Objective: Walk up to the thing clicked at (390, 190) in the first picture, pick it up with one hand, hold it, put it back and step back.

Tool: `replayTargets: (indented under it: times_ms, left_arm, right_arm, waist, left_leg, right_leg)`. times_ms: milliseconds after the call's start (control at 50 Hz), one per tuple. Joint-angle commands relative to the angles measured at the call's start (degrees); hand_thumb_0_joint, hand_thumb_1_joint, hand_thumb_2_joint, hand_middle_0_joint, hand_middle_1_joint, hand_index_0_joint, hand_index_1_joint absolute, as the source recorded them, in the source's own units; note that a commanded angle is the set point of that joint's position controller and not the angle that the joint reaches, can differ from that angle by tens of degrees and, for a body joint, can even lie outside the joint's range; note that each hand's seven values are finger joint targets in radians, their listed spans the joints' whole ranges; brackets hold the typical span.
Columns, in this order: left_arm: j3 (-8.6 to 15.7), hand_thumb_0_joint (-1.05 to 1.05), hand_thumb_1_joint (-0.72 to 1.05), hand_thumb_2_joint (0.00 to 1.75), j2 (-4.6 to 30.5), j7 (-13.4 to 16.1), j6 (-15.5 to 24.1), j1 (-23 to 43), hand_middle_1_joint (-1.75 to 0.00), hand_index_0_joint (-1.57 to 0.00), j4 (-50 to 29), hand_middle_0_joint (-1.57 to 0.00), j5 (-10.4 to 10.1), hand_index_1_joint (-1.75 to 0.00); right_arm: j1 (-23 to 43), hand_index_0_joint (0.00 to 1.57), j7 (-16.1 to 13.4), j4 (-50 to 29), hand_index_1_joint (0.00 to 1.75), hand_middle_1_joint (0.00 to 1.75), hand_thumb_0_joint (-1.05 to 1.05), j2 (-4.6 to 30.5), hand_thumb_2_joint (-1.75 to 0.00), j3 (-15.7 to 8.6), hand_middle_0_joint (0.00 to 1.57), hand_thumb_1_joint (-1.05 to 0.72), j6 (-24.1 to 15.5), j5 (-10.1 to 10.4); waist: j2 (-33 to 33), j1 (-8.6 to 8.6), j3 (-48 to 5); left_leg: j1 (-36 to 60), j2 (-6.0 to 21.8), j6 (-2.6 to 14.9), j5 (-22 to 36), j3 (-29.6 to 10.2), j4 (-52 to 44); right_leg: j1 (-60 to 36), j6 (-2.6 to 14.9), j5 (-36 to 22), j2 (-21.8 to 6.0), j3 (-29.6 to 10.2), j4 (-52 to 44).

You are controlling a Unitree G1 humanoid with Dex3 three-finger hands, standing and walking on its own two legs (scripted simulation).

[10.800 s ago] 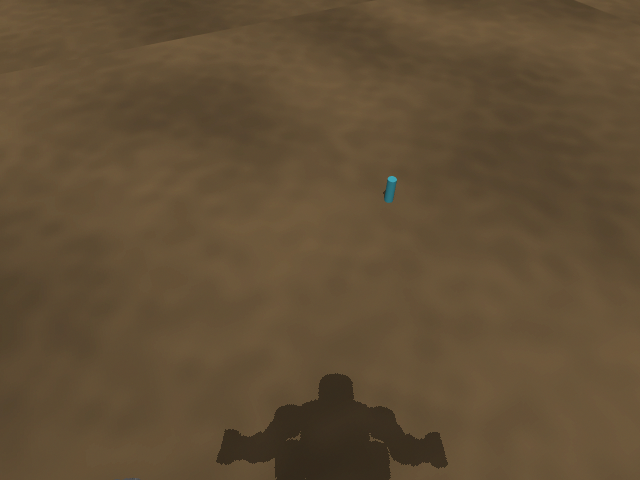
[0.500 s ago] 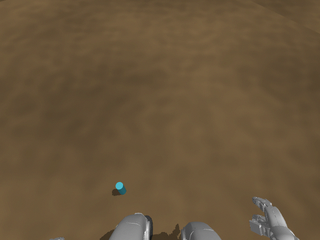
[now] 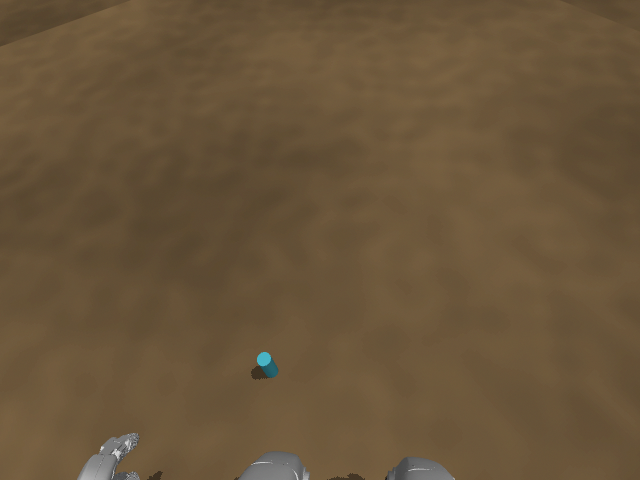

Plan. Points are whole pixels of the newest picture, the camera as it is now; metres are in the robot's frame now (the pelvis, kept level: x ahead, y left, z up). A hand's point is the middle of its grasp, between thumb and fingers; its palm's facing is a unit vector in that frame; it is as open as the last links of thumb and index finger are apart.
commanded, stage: walk up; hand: left
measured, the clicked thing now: (268, 365) +0.43 +0.25 -0.70
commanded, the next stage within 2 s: stand in 1.68 s
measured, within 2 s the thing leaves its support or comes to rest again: neither
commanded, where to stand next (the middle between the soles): +0.03 +0.02 m, yaw -3 degrees
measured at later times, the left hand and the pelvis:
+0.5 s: hand out of the picture +0.06 +0.28 -0.14, palm faces +0.01 -0.92 -0.38, open 7.3 cm; pelvis +0.01 +0.01 +0.00, yaw +1 degrees
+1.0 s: hand (151, 466) +0.12 +0.27 -0.13, palm faces -0.04 -0.93 -0.36, open 7.3 cm; pelvis +0.03 +0.02 +0.02, yaw -1 degrees
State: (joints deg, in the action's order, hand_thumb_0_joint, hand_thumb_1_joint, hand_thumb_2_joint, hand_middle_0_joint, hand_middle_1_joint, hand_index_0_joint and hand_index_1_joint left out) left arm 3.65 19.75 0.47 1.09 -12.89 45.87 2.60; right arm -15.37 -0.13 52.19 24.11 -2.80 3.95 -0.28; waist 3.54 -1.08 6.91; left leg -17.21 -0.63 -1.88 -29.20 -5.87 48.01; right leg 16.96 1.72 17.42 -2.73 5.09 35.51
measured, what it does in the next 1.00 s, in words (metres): steps on the spot: left foot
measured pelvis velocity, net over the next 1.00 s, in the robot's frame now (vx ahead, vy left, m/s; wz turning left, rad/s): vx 0.03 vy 0.02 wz -0.02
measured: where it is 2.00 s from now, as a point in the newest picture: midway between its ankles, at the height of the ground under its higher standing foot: outside the picture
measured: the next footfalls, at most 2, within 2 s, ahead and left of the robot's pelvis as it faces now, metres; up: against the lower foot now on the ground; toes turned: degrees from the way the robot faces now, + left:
left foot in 0.06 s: +0.04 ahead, +0.14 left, +0.00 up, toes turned +1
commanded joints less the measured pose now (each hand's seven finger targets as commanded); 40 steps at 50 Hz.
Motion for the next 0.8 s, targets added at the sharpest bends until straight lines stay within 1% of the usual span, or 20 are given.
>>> replayTargets:
  times_ms: [0, 40, 60, 80, 100, 120, 160, 220, 260, 280, 300, 320, 340, 360, 380, 440, 480, 520, 600, 780]
  left_arm:
    - [4.43, 0.0, 0.9, 0.9, 16.66, 0.35, -0.81, -3.24, -0.3, -0.2, -2.02, -0.2, -1.34, -0.3]
    - [2.67, 0.0, 0.9, 0.9, 13.17, 0.03, -1.09, 1.02, -0.3, -0.2, -3.27, -0.2, -2.0, -0.3]
    - [1.9, 0.0, 0.9, 0.9, 11.05, -0.3, -0.92, 1.82, -0.3, -0.2, -4.57, -0.2, -2.07, -0.3]
    - [2.36, 0.0, 0.9, 0.9, 12.01, -0.25, -1.24, 4.51, -0.3, -0.2, -3.88, -0.2, -2.16, -0.3]
    - [3.59, 0.0, 0.9, 0.9, 15.93, -0.09, -1.09, 6.73, -0.3, -0.2, -2.7, -0.2, -1.14, -0.3]
    - [3.63, 0.0, 0.9, 0.9, 16.08, -0.61, -0.72, 4.55, -0.3, -0.2, -1.96, -0.2, -1.51, -0.3]
    - [2.68, 0.0, 0.9, 0.9, 13.32, -1.2, 0.29, 0.78, -0.3, -0.2, -0.12, -0.2, -2.0, -0.3]
    - [2.5, 0.0, 0.9, 0.9, 12.14, -1.3, 1.21, 0.28, -0.3, -0.2, 1.77, -0.2, -2.06, -0.3]
    - [2.26, 0.0, 0.9, 0.9, 11.66, -0.47, 2.24, -2.61, -0.3, -0.2, 3.31, -0.2, -1.74, -0.3]
    - [2.56, 0.0, 0.9, 0.9, 13.41, 0.04, 2.69, -5.01, -0.3, -0.2, 4.4, -0.2, -1.43, -0.3]
    - [3.22, 0.0, 0.9, 0.9, 16.84, 0.48, 3.17, -6.37, -0.3, -0.2, 4.98, -0.2, -0.99, -0.3]
    - [3.49, 0.0, 0.9, 0.9, 19.43, 0.46, 3.22, -4.38, -0.3, -0.2, 4.75, -0.2, -1.3, -0.3]
    - [3.51, 0.0, 0.9, 0.9, 20.74, 0.04, 2.98, -0.47, -0.3, -0.2, 3.19, -0.2, -0.97, -0.3]
    - [3.16, 0.0, 0.9, 0.9, 19.33, -0.1, 2.61, 1.38, -0.3, -0.2, 2.59, -0.2, -0.94, -0.3]
    - [2.37, 0.0, 0.9, 0.9, 17.29, -0.25, 2.49, 2.3, -0.3, -0.2, 2.76, -0.2, -1.07, -0.3]
    - [0.6, 0.0, 0.9, 0.9, 14.07, -0.25, 2.32, 5.1, -0.3, -0.2, 3.32, -0.2, -2.13, -0.3]
    - [-0.23, 0.0, 0.9, 0.9, 11.91, -0.32, 1.84, 3.99, -0.3, -0.2, 3.43, -0.2, -2.98, -0.3]
    - [0.05, 0.0, 0.9, 0.9, 12.95, -0.22, 1.2, 1.73, -0.3, -0.2, 6.1, -0.2, -2.91, -0.3]
    - [0.05, 0.0, 0.9, 0.9, 15.25, 0.11, 2.7, 2.04, -0.3, -0.2, 8.25, -0.2, -2.46, -0.3]
    - [-0.84, 0.0, 0.9, 0.9, 14.41, 0.61, 2.33, 5.83, -0.3, -0.2, 11.22, -0.2, -2.43, -0.3]
  right_arm:
    - [1.44, 0.2, -0.73, -4.75, 0.3, 0.3, 0.0, 7.04, -0.9, -2.1, 0.2, -0.9, -4.84, -1.08]
    - [-2.13, 0.2, -1.06, -2.34, 0.3, 0.3, 0.0, 8.16, -0.9, -2.71, 0.2, -0.9, -5.55, -1.3]
    - [-4.59, 0.2, -1.06, -2.57, 0.3, 0.3, 0.0, 11.55, -0.9, -3.4, 0.2, -0.9, -6.07, -1.89]
    - [-1.25, 0.2, -0.76, -3.56, 0.3, 0.3, 0.0, 17.38, -0.9, -4.13, 0.2, -0.9, -6.15, -1.76]
    - [0.84, 0.2, -0.49, -3.96, 0.3, 0.3, 0.0, 18.46, -0.9, -4.71, 0.2, -0.9, -6.07, -1.46]
    - [4.75, 0.2, -0.64, -4.85, 0.3, 0.3, 0.0, 16.21, -0.9, -4.1, 0.2, -0.9, -6.16, -1.66]
    - [6.17, 0.2, -0.42, -5.67, 0.3, 0.3, 0.0, 11.32, -0.9, -1.88, 0.2, -0.9, -6.77, -1.75]
    - [4.11, 0.2, 0.19, -4.71, 0.3, 0.3, 0.0, 12.27, -0.9, -2.38, 0.2, -0.9, -6.68, -1.35]
    - [4.97, 0.2, 0.21, -5.42, 0.3, 0.3, 0.0, 10.64, -0.9, -1.72, 0.2, -0.9, -5.72, -0.5]
    - [6.04, 0.2, 0.09, -6.17, 0.3, 0.3, 0.0, 9.05, -0.9, -1.36, 0.2, -0.9, -5.48, 0.24]
    - [5.39, 0.2, -0.02, -7.02, 0.3, 0.3, 0.0, 6.42, -0.9, -0.57, 0.2, -0.9, -5.45, 0.92]
    - [4.78, 0.2, -0.3, -6.75, 0.3, 0.3, 0.0, 5.53, -0.9, -0.22, 0.2, -0.9, -4.94, 0.64]
    - [3.25, 0.2, -0.48, -5.24, 0.3, 0.3, 0.0, 7.77, -0.9, -1.15, 0.2, -0.9, -4.61, 0.09]
    - [2.72, 0.2, -0.32, -4.48, 0.3, 0.3, 0.0, 8.18, -0.9, -1.35, 0.2, -0.9, -4.95, -0.01]
    - [3.21, 0.2, 0.07, -4.01, 0.3, 0.3, 0.0, 8.3, -0.9, -1.38, 0.2, -0.9, -5.35, 0.18]
    - [0.34, 0.2, 0.27, -1.6, 0.3, 0.3, 0.0, 7.69, -0.9, -1.72, 0.2, -0.9, -6.11, -0.49]
    - [3.03, 0.2, -0.11, -2.37, 0.3, 0.3, 0.0, 10.93, -0.9, -2.41, 0.2, -0.9, -6.17, -1.24]
    - [9.53, 0.2, 0.48, -2.57, 0.3, 0.3, 0.0, 12.51, -0.9, -2.18, 0.2, -0.9, -5.8, -0.48]
    - [9.75, 0.2, 0.5, -1.05, 0.3, 0.3, 0.0, 8.86, -0.9, -0.95, 0.2, -0.9, -5.38, -0.33]
    - [10.26, 0.2, 0.32, 3.01, 0.3, 0.3, 0.0, 8.34, -0.9, -0.98, 0.2, -0.9, -5.23, 0.37]
  waist:
    - [-14.97, -1.43, -8.32]
    - [-8.3, 1.44, -9.16]
    - [1.64, 2.63, -9.3]
    - [9.1, 3.19, -5.13]
    - [8.07, 4.04, 0.52]
    - [6.69, 1.43, 3.31]
    - [7.29, -0.03, 2.31]
    - [8.34, 0.97, -1.31]
    - [6.06, -0.81, -5.73]
    - [3.14, -1.8, -8.03]
    - [-5.68, -1.6, -9.85]
    - [-9.54, -0.99, -8.98]
    - [-10.16, -0.07, -6.69]
    - [-9.71, 1.19, -4.65]
    - [-8.73, 1.68, -4.13]
    - [-9.51, 3.46, -7.01]
    - [-3.65, 1.82, -8.18]
    - [-1.4, -0.72, -4.97]
    - [-2.04, 0.45, -5.56]
    - [-4.8, 1.17, -10.78]
  left_leg:
    - [2.53, -1.73, 1.34, 7.39, 7.1, -20.41]
    - [13.14, 0.04, 3.02, 19.31, 3.93, -25.17]
    - [14.77, 8.39, 6.87, 10.69, -10.84, -29.27]
    - [6.15, 19.02, 14.47, -3.22, -26.22, -33.63]
    - [-3.25, 21.98, 18.79, -10.29, -29.99, -36.92]
    - [-4.52, 20.77, 18.66, -7.43, -25.84, -35.53]
    - [2.62, 12.91, 13.55, 6.79, -12.67, -30.7]
    - [3.98, 10.0, 11.18, 21.58, -6.95, -25.27]
    - [3.96, 7.88, 8.63, 31.05, -1.68, -17.05]
    - [1.52, 6.18, 6.85, 29.74, 0.13, -12.4]
    - [-5.72, 2.36, 4.14, 22.01, 2.41, -5.26]
    - [-9.63, -0.71, 3.41, 1.59, 5.23, -2.41]
    - [-5.42, 1.22, 3.28, -5.33, 3.3, 1.82]
    - [-3.4, 2.58, 3.81, -5.24, 2.36, -3.27]
    - [-1.54, 2.57, 4.03, -3.6, 2.92, -8.85]
    - [9.74, 3.54, 4.33, 19.85, 2.1, -23.12]
    - [10.24, 11.33, 7.69, 23.64, -9.01, -28.86]
    - [-1.6, 14.66, 10.85, 8.11, -9.63, -30.48]
    - [4.07, 5.39, 4.59, 20.69, 1.42, -23.08]
    - [11.19, 7.15, 4.77, 31.25, 2.44, -24.93]
  right_leg:
    - [-10.38, 8.64, -23.22, -10.62, -11.62, -3.08]
    - [-0.64, 4.3, -16.59, -8.98, -9.73, 0.49]
    - [7.33, 1.45, -2.38, -4.26, -6.14, 7.03]
    - [11.38, -0.38, 15.35, 2.59, -3.2, 12.46]
    - [8.77, -0.15, 18.02, 0.64, -8.26, 19.54]
    - [7.76, -0.06, 15.35, -1.25, -9.51, 18.46]
    - [9.49, -0.04, 11.03, -0.77, -7.79, 9.0]
    - [0.54, -0.6, 5.66, 2.49, -2.77, -1.43]
    - [-8.73, -0.12, -5.06, 3.17, -2.05, -13.82]
    - [-13.84, 0.75, -11.2, 0.89, -5.89, -14.05]
    - [-19.51, 3.56, -17.03, -6.95, -17.81, -15.37]
    - [-16.94, 8.94, -8.44, -15.91, -27.9, -18.38]
    - [-8.93, 13.44, -4.96, -20.0, -30.86, -18.55]
    - [-5.37, 13.48, -5.23, -18.48, -27.53, -17.51]
    - [-4.91, 10.61, -7.05, -14.4, -20.98, -15.73]
    - [-0.29, 3.33, -16.19, -7.26, -11.41, -7.99]
    - [1.89, -0.23, -9.43, -0.99, -7.05, -1.45]
    - [-6.76, -0.33, 5.97, 0.3, -5.37, -4.5]
    - [-7.37, 1.47, -15.39, -5.02, -11.88, -11.98]
    - [-11.49, 0.19, -22.47, -4.66, -9.36, -12.27]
